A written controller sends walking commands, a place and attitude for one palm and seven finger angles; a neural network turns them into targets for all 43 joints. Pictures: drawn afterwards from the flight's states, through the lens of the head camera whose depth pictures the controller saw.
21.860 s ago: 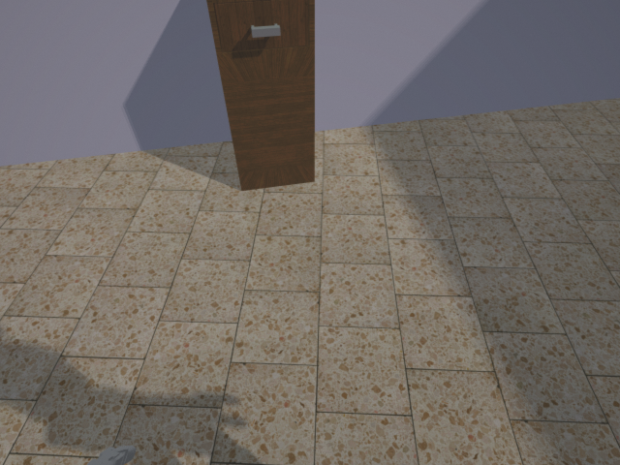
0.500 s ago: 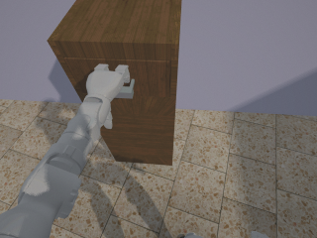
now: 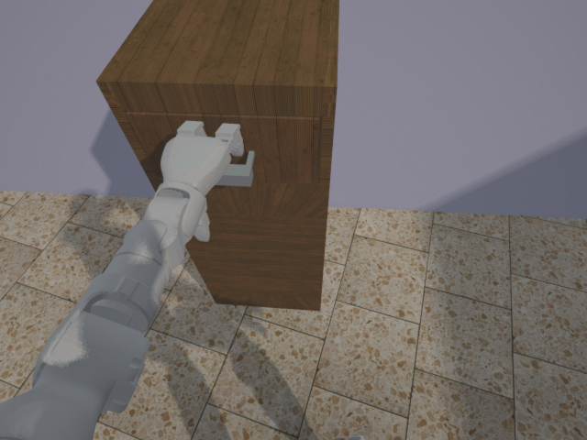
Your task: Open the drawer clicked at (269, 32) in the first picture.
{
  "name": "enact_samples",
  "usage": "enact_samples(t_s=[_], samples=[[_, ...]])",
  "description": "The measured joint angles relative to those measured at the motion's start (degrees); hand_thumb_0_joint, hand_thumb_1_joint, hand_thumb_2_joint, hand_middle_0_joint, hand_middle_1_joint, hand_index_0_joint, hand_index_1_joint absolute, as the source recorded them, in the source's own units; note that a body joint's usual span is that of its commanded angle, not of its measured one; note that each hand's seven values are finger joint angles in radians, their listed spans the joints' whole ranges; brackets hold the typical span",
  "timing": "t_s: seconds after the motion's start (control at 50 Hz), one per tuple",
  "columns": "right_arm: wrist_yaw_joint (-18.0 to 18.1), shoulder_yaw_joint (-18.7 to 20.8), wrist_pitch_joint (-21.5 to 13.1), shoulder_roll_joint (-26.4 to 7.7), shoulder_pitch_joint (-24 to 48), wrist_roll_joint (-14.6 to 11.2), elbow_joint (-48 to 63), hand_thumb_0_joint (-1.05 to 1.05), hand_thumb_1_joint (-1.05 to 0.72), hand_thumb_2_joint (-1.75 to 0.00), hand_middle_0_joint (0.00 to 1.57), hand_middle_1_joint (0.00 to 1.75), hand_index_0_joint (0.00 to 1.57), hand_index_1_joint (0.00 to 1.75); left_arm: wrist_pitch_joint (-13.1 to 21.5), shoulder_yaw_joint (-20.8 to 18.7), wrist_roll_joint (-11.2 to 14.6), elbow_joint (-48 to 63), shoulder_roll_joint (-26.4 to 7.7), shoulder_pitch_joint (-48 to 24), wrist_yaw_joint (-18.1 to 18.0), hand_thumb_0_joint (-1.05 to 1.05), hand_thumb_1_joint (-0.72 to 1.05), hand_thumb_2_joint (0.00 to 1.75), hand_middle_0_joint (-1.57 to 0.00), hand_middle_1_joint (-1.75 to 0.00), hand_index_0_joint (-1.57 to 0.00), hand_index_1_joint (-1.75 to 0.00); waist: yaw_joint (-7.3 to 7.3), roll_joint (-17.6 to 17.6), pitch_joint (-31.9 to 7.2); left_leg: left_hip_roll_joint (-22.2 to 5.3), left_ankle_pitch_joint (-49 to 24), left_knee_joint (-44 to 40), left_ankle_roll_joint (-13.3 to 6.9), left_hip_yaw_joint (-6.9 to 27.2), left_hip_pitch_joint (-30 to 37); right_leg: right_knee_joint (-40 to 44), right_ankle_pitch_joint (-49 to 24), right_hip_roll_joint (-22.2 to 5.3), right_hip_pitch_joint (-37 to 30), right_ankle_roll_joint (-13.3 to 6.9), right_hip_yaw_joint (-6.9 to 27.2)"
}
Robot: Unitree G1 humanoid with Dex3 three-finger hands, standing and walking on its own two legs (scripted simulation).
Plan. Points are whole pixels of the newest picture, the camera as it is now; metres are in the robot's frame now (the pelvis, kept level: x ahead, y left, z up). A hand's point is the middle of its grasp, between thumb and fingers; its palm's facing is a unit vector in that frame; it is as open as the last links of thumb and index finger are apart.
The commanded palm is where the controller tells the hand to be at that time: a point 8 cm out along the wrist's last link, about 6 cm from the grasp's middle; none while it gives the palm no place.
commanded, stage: re-aim the fingers above the handle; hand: left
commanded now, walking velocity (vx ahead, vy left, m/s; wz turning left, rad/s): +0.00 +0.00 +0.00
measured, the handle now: (225, 165) +0.57 +0.12 +0.01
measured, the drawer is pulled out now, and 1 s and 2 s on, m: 0.00 0.00 0.00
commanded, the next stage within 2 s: lower the fingers behind the handle in 1.10 s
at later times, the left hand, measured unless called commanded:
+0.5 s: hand (202, 177) +0.48 +0.14 +0.07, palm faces +0.11 -0.03 -0.99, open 13.8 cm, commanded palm +0.45 +0.16 +0.13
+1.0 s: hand (189, 166) +0.49 +0.16 +0.08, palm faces +0.17 +0.06 -0.98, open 13.8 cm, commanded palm +0.45 +0.16 +0.13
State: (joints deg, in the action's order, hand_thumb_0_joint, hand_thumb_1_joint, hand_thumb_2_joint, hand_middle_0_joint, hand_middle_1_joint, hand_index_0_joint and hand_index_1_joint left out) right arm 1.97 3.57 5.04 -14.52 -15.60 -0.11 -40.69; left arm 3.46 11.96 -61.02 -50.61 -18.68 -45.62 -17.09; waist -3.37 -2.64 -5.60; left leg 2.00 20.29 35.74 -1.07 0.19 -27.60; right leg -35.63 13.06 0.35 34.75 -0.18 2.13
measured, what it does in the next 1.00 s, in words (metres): stands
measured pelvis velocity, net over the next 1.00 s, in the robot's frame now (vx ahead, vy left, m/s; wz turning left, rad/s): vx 0.00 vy -0.01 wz -0.02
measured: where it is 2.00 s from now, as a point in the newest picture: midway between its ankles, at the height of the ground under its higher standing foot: outside the picture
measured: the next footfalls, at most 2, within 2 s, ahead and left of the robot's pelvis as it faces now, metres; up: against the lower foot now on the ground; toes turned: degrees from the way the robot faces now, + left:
none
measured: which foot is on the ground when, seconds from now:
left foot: down 0.00-1.00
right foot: down 0.00-1.00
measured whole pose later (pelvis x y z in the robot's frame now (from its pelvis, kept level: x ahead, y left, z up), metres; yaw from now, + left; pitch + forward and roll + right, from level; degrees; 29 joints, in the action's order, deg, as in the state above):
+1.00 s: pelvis +0.00 -0.01 -0.01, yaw -1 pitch +14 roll +1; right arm 1.9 1.8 7.3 -13.7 -11.0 0.2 -39.7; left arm -4.4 8.7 -63.5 -51.5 -21.4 -47.6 -23.0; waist -3.1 -2.9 -5.1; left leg 1.4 21.7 37.8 -0.5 -0.9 -30.3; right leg -38.7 14.4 1.1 38.4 -0.6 3.0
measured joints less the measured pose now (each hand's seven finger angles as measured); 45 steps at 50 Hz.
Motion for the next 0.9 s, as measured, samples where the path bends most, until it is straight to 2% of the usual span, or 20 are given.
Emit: enact_samples(t_s=[0.08,0.14,0.18,0.24,0.3,0.36,0.42,0.48,0.54,0.6,0.64,0.68,0.72,0.76,0.8,0.84,0.86,0.9], samples=[[-0.42,-0.94,0.54,0.17,1.72,-0.15,0.6,0.01,-0.91,-0.9,0.2,0.3,0.2,0.3,-4.07,-1.56,-0.31,-4.13,0.34,-2.66,-0.61,0.0,-0.49,0.31,-0.32,-1.2,-0.32,-1.2,-0.31,0.1,-0.66,0.04,-0.1,-0.51,-0.13,-0.75,0.04,0.04,-0.11,0.06,0.43,0.15,0.76],[-0.36,-1.48,1.26,0.45,2.05,-0.37,1.72,0.0,-0.91,-0.9,0.2,0.3,0.2,0.3,-6.88,-2.25,-0.09,-6.01,-0.52,-3.06,1.34,0.0,-0.49,0.31,-0.32,-1.2,-0.32,-1.2,-0.34,-0.05,-0.83,-0.07,-0.18,-1.06,-0.21,-1.28,0.32,0.29,-0.23,0.24,0.46,0.22,1.28],[-0.25,-1.54,1.71,0.6,1.64,-0.53,2.5,0.0,-0.91,-0.9,0.2,0.3,0.2,0.3,-7.56,-1.81,0.61,-5.83,-0.98,-2.23,3.56,0.0,-0.49,0.31,-0.32,-1.2,-0.32,-1.2,-0.12,-0.23,-0.83,-0.15,-0.17,-1.35,-0.24,-1.31,0.62,0.58,-0.23,0.32,0.16,0.24,1.31],[0.01,-1.31,2.11,0.71,0.55,-0.55,3.3,0.0,-0.9,-0.9,0.2,0.3,0.2,0.3,-5.74,-0.49,1.71,-2.69,-1.11,0.5,7.08,0.0,-0.48,0.31,-0.32,-1.2,-0.32,-1.2,0.43,-0.33,-0.65,-0.19,0.03,-1.41,-0.26,-0.9,1.08,0.78,0.04,0.29,-0.51,0.23,0.89],[0.35,-0.69,2.01,0.74,-0.37,-0.19,3.51,0.0,-0.9,-0.9,0.2,0.3,0.2,0.3,-1.51,0.99,2.4,2.75,-0.59,3.9,8.8,0.0,-0.48,0.31,-0.32,-1.2,-0.32,-1.2,0.96,-0.34,-0.26,-0.14,0.46,-0.89,-0.23,-0.14,1.37,0.58,0.6,0.13,-1.2,0.18,0.14],[0.36,-0.09,1.69,0.76,-0.58,0.26,3.01,0.01,-0.9,-0.9,0.2,0.3,0.2,0.3,2.68,1.7,1.91,7.18,0.36,6.12,7.2,0.0,-0.48,0.31,-0.32,-1.2,-0.32,-1.2,1.34,-0.27,-0.09,-0.04,0.99,-0.07,-0.14,0.41,1.31,-0.06,1.24,-0.02,-1.39,0.14,-0.42],[0.0,-0.22,1.35,0.79,0.46,0.51,1.8,0.01,-0.9,-0.9,0.2,0.3,0.2,0.3,3.94,1.05,0.34,6.86,0.87,4.93,2.84,0.0,-0.49,0.31,-0.32,-1.2,-0.32,-1.2,1.19,-0.05,0.13,0.04,1.45,1.0,-0.04,0.61,0.58,-1.1,1.73,-0.11,-0.71,0.05,-0.64],[-0.47,-0.75,1.36,1.06,1.87,0.64,0.93,0.01,-0.9,-0.9,0.2,0.3,0.2,0.3,0.88,-1.05,-1.18,3.73,0.17,2.08,-1.41,0.0,-0.49,0.31,-0.32,-1.2,-0.32,-1.2,0.72,0.09,0.12,-0.05,1.5,1.41,0.05,0.21,-0.43,-1.71,1.7,0.04,0.55,-0.05,-0.26],[-0.79,-1.22,1.75,1.2,2.5,0.38,0.63,0.0,-0.91,-0.9,0.2,0.3,0.2,0.3,-4.96,-2.23,-1.46,-0.93,-1.24,-1.11,-2.58,0.0,-0.49,0.31,-0.32,-1.2,-0.32,-1.2,0.49,-0.29,-0.08,-0.21,1.17,0.93,0.13,-0.29,-0.89,-1.45,1.27,0.27,1.29,-0.1,0.22],[-0.91,-1.5,2.82,1.06,2.0,-0.32,0.9,0.0,-0.91,-0.9,0.2,0.3,0.2,0.3,-10.42,-1.48,0.44,-5.09,-2.12,-3.15,0.9,0.0,-0.48,0.31,-0.32,-1.2,-0.32,-1.2,0.44,-0.92,-0.43,-0.32,0.68,-0.16,0.13,-0.41,-0.58,-0.53,0.83,0.36,1.08,-0.12,0.35],[-0.71,-1.41,3.62,0.88,1.23,-0.6,1.35,0.0,-0.91,-0.9,0.2,0.3,0.2,0.3,-11.84,-0.28,2.36,-4.65,-2.22,-2.56,5.15,0.0,-0.48,0.31,-0.32,-1.2,-0.32,-1.2,0.51,-1.24,-0.55,-0.4,0.43,-0.91,0.1,-0.26,0.1,0.21,0.65,0.41,0.36,-0.12,0.2],[-0.25,-1.18,4.14,0.6,0.29,-0.56,1.91,0.01,-0.9,-0.9,0.2,0.3,0.2,0.3,-10.76,1.57,4.4,-1.54,-1.78,-0.55,9.56,0.0,-0.48,0.31,-0.31,-1.2,-0.32,-1.2,0.54,-1.41,-0.58,-0.4,0.34,-1.38,0.09,0.19,0.9,0.77,0.69,0.33,-0.65,-0.15,-0.23],[0.36,-0.99,4.2,0.31,-0.24,-0.32,2.24,0.01,-0.9,-0.9,0.2,0.3,0.2,0.3,-6.98,2.83,5.41,2.47,-0.85,1.97,12.76,0.0,-0.48,0.31,-0.31,-1.2,-0.32,-1.2,0.55,-1.23,-0.35,-0.34,0.49,-1.37,0.11,0.64,1.64,0.8,0.99,0.21,-1.55,-0.17,-0.67],[0.88,-0.71,3.95,0.1,-0.33,-0.04,2.58,0.01,-0.9,-0.9,0.2,0.3,0.2,0.3,-1.97,3.62,5.4,6.15,0.31,4.28,13.8,0.0,-0.48,0.31,-0.32,-1.2,-0.32,-1.2,0.53,-0.84,-0.01,-0.3,0.83,-0.92,0.15,0.89,2.0,0.38,1.4,0.15,-2.0,-0.22,-0.93],[1.22,-0.4,3.35,0.0,0.05,0.22,2.83,0.01,-0.9,-0.9,0.2,0.3,0.2,0.3,3.02,3.38,4.25,8.51,1.43,5.71,12.15,0.0,-0.48,0.31,-0.32,-1.2,-0.32,-1.2,0.46,-0.4,0.29,-0.28,1.27,-0.07,0.21,0.89,1.76,-0.45,1.81,0.15,-1.74,-0.29,-0.96],[1.25,-0.35,2.58,0.08,0.86,0.43,2.83,0.01,-0.9,-0.9,0.2,0.3,0.2,0.3,6.22,2.1,2.18,9.05,2.0,5.8,8.0,0.0,-0.48,0.31,-0.32,-1.2,-0.32,-1.2,0.26,0.16,0.38,-0.26,1.71,1.03,0.3,0.61,0.79,-1.7,2.19,0.19,-0.59,-0.36,-0.71],[1.16,-0.41,2.21,0.19,1.43,0.56,2.74,0.01,-0.91,-0.9,0.2,0.3,0.2,0.3,6.8,1.06,1.07,8.89,1.91,5.42,5.41,0.0,-0.48,0.31,-0.32,-1.2,-0.32,-1.2,0.09,0.4,0.43,-0.27,1.88,1.58,0.35,0.42,0.15,-2.32,2.32,0.24,0.17,-0.4,-0.53],[0.84,-0.65,1.69,0.48,2.61,0.68,2.57,0.01,-0.91,-0.9,0.2,0.3,0.2,0.3,5.35,-0.87,-0.75,8.13,0.93,4.04,0.0,0.0,-0.48,0.31,-0.32,-1.2,-0.32,-1.2,-0.14,0.66,0.64,-0.36,2.05,2.44,0.44,-0.07,-1.12,-3.28,2.34,0.41,1.67,-0.48,-0.08]])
